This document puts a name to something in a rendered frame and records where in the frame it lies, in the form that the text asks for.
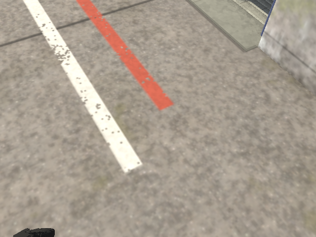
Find stairs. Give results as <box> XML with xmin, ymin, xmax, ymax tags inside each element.
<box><xmin>237</xmin><ymin>0</ymin><xmax>274</xmax><ymax>22</ymax></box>

